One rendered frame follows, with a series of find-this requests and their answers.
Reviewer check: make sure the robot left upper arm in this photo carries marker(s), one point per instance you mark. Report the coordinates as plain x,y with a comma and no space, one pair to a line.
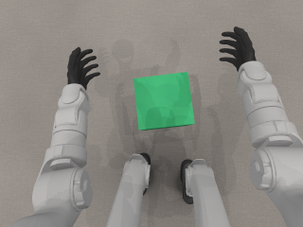
58,198

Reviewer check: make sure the right robot forearm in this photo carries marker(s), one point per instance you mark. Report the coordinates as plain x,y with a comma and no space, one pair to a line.
264,110

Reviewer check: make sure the robot left thigh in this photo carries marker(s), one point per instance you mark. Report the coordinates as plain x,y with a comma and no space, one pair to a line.
127,207

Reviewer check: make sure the carton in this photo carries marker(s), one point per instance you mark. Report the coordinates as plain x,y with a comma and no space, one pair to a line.
163,101

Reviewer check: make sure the robot right thigh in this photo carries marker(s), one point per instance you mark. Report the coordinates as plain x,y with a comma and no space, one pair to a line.
208,204

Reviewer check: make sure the right robot hand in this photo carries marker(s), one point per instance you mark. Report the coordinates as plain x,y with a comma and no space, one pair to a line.
244,51

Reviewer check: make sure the left robot forearm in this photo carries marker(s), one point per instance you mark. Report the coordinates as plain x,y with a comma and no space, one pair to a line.
67,148

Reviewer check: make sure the robot thigh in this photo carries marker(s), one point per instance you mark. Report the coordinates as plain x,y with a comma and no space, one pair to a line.
208,204
127,207

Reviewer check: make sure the left robot hand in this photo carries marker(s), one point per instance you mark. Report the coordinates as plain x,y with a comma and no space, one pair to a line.
76,74

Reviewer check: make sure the robot right upper arm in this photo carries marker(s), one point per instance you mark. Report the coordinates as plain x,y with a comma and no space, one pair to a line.
278,171

